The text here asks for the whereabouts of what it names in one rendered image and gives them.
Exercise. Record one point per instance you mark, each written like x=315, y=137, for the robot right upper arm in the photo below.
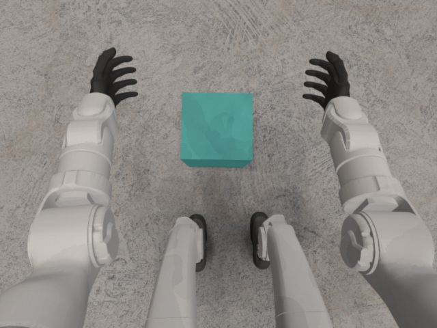
x=393, y=251

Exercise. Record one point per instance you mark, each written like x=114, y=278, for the right robot hand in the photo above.
x=336, y=79

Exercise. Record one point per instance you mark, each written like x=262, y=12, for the robot left forearm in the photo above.
x=85, y=159

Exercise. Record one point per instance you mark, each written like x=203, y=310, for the robot left upper arm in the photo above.
x=68, y=246

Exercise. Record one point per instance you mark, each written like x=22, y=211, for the left robot shin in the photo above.
x=183, y=220

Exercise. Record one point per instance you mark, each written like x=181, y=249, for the left robot hand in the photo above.
x=103, y=76

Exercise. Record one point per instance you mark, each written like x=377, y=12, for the carton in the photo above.
x=216, y=129

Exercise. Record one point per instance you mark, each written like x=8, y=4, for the robot right forearm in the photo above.
x=364, y=176

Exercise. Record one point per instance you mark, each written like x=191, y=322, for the left robot foot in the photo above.
x=200, y=221

